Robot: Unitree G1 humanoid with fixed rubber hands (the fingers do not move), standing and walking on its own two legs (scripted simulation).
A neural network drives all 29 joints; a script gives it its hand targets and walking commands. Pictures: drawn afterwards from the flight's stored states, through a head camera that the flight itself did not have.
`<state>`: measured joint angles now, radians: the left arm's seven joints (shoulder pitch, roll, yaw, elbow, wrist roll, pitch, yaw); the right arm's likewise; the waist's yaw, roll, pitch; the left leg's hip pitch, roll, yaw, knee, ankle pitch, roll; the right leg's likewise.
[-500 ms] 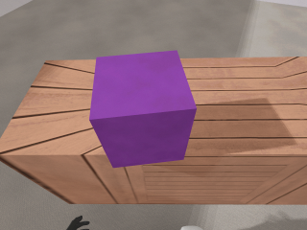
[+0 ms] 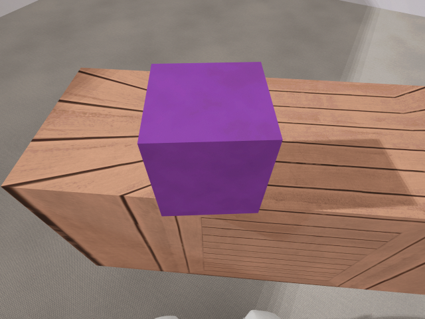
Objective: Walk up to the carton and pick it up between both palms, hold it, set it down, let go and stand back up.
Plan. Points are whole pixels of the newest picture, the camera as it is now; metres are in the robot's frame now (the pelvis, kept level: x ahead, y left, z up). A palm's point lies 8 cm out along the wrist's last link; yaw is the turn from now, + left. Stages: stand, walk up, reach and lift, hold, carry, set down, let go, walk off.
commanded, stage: walk up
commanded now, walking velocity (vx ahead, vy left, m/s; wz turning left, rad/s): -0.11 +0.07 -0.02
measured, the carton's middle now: (208, 143) +0.45 +0.01 +0.05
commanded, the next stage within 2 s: stand in 1.08 s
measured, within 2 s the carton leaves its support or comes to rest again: neither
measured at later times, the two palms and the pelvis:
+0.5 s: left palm out of the picture -0.03 +0.28 -0.13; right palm out of the picture -0.04 -0.17 -0.12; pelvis -0.04 +0.04 +0.01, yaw -1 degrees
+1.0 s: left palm out of the picture +0.01 +0.29 -0.14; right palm out of the picture +0.05 -0.14 -0.12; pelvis +0.02 +0.08 +0.01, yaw +0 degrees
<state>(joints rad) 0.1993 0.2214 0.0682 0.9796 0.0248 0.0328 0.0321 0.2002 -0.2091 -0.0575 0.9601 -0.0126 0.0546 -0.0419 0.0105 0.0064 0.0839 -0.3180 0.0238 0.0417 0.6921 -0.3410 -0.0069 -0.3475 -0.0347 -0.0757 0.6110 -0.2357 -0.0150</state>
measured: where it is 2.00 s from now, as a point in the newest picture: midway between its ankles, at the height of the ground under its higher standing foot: outside the picture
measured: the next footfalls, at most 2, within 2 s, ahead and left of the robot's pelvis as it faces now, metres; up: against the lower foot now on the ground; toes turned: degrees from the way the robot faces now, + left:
left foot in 0.22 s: +0.03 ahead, +0.16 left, +0.00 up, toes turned -2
right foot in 0.50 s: +0.00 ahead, -0.08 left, +0.00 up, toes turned -1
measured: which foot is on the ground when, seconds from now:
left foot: up 0.00-0.20, down 0.22-1.00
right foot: down 0.00-0.26, up 0.28-0.48, down 0.50-1.00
